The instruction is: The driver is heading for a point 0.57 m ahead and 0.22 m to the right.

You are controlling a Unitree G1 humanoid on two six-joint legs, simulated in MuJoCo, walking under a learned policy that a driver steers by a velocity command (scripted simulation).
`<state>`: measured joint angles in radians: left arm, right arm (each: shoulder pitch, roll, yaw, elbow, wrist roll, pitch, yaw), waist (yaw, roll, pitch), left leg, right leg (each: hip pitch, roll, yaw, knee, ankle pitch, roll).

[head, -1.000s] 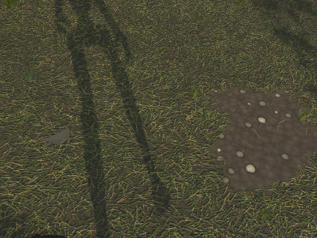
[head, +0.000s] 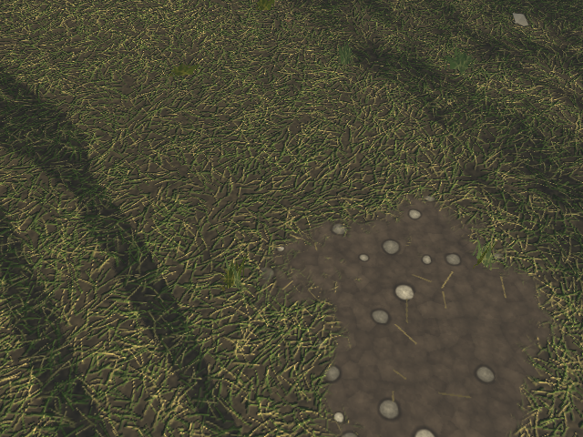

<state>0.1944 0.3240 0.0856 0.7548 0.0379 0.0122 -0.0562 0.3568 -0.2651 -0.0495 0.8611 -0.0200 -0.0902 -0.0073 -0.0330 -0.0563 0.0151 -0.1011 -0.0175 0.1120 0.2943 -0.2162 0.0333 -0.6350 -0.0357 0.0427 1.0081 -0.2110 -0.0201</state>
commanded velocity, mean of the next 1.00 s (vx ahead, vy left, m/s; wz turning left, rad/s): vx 0.43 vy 0.00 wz -0.51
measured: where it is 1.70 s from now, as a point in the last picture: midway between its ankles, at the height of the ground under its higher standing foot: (356, 424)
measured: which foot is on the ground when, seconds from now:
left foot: down 0.00-0.24, up 0.26-0.74, down 0.76-1.00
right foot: up 0.00-0.20, down 0.22-0.76, up 0.78-1.00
